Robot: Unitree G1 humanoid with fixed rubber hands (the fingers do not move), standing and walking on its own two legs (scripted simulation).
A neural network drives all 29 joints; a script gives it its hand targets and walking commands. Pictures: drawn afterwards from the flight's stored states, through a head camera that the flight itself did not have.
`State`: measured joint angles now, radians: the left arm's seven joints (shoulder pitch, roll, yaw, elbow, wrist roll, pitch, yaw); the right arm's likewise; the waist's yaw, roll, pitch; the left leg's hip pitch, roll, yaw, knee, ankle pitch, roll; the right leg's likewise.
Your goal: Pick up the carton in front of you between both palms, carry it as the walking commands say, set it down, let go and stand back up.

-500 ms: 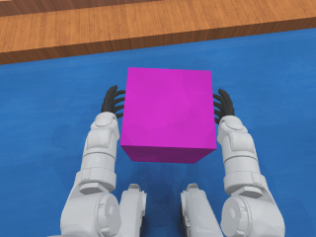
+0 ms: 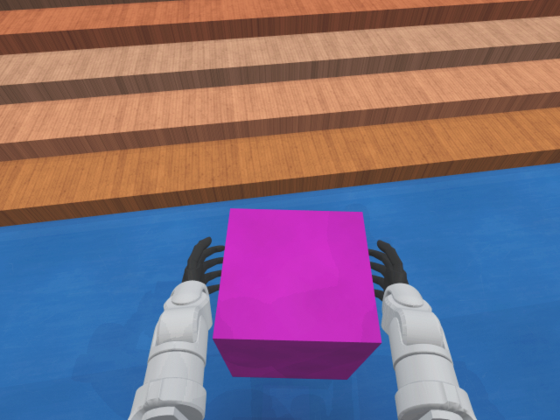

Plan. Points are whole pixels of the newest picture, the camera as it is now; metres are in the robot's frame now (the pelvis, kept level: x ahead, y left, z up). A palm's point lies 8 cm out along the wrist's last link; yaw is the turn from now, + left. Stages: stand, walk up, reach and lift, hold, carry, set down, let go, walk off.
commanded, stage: reach and lift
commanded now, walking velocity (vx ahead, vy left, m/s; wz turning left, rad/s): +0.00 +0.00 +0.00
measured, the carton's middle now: (292, 300) +0.34 +0.00 -0.08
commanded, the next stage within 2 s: hold in 1.20 s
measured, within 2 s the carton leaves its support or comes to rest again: neither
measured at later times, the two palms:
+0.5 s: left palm (182, 285) +0.30 +0.15 +0.05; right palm (409, 286) +0.30 -0.15 +0.05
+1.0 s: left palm (181, 274) +0.31 +0.15 +0.07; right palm (409, 276) +0.30 -0.15 +0.06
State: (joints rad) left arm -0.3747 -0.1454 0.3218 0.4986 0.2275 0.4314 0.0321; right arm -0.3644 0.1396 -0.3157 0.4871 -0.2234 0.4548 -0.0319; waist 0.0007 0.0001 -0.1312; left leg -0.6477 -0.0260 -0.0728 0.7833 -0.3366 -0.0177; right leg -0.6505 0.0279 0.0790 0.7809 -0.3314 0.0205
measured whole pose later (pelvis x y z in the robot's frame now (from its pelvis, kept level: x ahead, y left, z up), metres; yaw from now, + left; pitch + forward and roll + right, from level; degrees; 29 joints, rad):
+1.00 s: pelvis +0.02 +0.00 +0.04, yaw +0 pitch -4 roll +0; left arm -0.26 -0.15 0.23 0.29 0.28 0.66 -0.01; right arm -0.25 0.15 -0.22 0.29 -0.28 0.68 0.00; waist 0.00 0.00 0.01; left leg -0.12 -0.01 -0.08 0.40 -0.21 -0.02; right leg -0.12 0.01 0.08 0.40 -0.21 0.01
